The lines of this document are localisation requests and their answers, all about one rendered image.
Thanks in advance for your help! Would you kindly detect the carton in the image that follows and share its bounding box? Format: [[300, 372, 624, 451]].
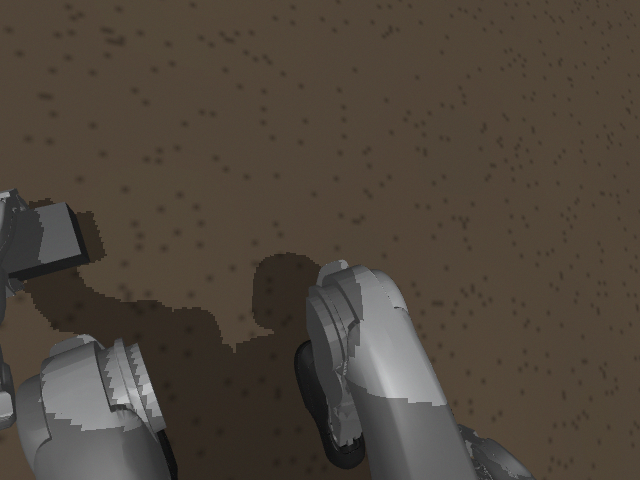
[[1, 202, 90, 281]]

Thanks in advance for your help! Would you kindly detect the right robot hand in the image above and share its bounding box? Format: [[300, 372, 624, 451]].
[[457, 424, 536, 480]]

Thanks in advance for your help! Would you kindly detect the left robot arm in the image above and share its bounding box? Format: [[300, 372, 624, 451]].
[[0, 266, 17, 430]]

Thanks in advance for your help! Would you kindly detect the left robot hand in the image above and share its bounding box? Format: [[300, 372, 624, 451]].
[[0, 188, 30, 298]]

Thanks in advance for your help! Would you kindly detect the right robot foot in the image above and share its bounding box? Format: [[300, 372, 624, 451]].
[[294, 340, 365, 469]]

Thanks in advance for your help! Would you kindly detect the left robot foot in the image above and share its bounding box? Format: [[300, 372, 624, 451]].
[[157, 429, 178, 480]]

